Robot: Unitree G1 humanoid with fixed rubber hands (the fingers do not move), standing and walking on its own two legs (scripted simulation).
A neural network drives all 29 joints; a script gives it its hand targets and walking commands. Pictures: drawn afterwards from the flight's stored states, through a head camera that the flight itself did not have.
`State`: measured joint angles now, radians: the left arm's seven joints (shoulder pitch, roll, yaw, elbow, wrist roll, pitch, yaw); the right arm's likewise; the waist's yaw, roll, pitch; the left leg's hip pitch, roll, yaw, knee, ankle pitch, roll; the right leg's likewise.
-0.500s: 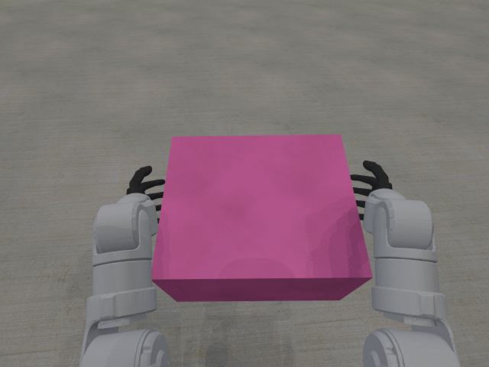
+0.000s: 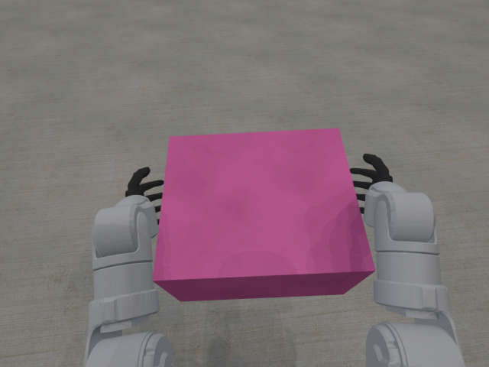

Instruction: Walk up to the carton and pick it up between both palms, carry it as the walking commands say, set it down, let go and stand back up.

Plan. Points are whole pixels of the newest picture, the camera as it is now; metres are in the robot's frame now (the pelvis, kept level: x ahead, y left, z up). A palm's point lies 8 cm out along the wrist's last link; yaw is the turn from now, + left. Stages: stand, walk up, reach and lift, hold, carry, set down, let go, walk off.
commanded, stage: carry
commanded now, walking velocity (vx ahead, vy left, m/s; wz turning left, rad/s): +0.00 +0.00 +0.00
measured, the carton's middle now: (257, 216) +0.38 +0.00 +0.06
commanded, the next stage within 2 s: hold in 0.90 s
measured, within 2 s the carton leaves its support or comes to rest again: neither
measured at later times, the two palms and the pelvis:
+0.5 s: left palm (130, 215) +0.34 +0.20 +0.12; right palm (370, 198) +0.35 -0.17 +0.14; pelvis +0.01 +0.00 +0.00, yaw +0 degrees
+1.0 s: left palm (138, 243) +0.32 +0.19 +0.07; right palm (367, 229) +0.33 -0.18 +0.09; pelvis +0.01 +0.01 +0.01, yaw -2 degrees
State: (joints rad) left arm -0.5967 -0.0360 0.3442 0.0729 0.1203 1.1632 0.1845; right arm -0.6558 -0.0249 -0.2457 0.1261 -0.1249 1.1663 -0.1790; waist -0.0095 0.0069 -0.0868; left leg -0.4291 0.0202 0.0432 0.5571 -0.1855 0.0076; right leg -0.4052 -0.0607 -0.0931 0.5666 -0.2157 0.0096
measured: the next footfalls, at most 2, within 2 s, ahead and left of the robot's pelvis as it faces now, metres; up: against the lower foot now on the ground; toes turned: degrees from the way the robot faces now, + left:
none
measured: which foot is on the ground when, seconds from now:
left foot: down 0.00-1.00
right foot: down 0.00-1.00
